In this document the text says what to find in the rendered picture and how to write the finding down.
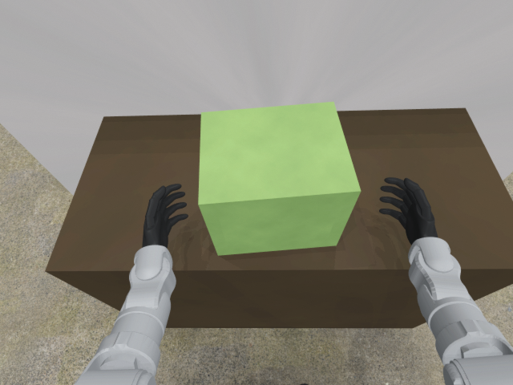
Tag left robot upper arm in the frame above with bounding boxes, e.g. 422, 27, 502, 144
75, 369, 156, 385

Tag robot left hand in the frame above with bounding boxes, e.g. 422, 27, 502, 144
142, 184, 188, 248

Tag pedestal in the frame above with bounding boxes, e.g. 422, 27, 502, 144
45, 108, 513, 328

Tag robot right hand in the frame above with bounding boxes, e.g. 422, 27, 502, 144
379, 177, 438, 245

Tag right robot upper arm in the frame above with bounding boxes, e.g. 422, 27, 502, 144
443, 355, 513, 385

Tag robot left forearm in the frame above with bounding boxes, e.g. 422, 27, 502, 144
74, 245, 176, 385

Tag carton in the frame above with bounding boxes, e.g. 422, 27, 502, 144
198, 102, 361, 256

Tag robot right forearm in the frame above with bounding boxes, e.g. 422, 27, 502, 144
408, 237, 513, 366

